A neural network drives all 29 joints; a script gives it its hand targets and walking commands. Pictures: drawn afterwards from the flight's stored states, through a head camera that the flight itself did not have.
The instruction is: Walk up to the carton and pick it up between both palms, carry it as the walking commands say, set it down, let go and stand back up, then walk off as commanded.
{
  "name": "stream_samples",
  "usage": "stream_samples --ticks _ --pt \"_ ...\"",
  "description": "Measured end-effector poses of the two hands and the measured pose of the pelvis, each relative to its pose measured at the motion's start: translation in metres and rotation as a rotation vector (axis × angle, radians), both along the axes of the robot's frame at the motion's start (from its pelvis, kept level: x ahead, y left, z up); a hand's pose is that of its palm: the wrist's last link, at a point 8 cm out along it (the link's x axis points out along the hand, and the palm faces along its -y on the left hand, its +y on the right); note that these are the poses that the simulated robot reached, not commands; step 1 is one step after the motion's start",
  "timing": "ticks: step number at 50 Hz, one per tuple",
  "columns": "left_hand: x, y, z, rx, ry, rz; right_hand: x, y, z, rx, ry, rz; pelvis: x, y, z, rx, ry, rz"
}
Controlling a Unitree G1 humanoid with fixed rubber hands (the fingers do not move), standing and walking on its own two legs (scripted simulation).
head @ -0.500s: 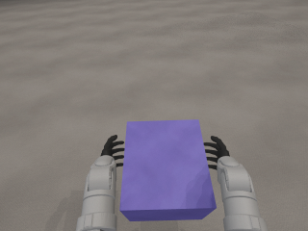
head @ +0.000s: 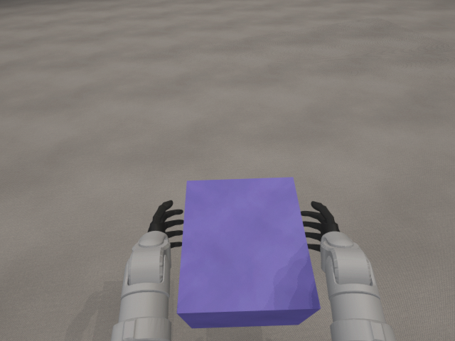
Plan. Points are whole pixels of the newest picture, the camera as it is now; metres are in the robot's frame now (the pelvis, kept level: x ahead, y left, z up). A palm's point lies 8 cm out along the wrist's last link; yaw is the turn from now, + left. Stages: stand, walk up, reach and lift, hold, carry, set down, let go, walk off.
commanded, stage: hold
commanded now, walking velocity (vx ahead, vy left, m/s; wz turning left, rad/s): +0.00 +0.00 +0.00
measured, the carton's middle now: (242, 252) +0.30 +0.00 -0.04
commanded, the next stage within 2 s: carry in 0.92 s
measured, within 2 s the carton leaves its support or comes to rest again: neither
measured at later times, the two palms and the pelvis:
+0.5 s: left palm (156, 240) +0.28 +0.16 +0.05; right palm (327, 241) +0.28 -0.15 +0.04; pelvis +0.00 +0.00 +0.00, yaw +0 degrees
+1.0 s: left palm (158, 239) +0.28 +0.16 +0.05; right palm (328, 239) +0.28 -0.15 +0.04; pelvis +0.00 +0.00 -0.01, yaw +1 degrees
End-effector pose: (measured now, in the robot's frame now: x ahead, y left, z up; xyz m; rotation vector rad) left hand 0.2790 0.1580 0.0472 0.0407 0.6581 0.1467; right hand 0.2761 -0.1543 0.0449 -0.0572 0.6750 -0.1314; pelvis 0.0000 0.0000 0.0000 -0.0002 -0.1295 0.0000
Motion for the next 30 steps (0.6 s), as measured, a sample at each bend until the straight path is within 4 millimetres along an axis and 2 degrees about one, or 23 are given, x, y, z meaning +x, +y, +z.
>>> stream_samples --ticks 30 --pt "-0.0012 0.0035 -0.0018 0.006 0.0 -0.006 -0.0013 0.0032 -0.002 -0.007 0.003 0.007 0.0028 0.0034 0.001 -0.001 0.005 -0.004"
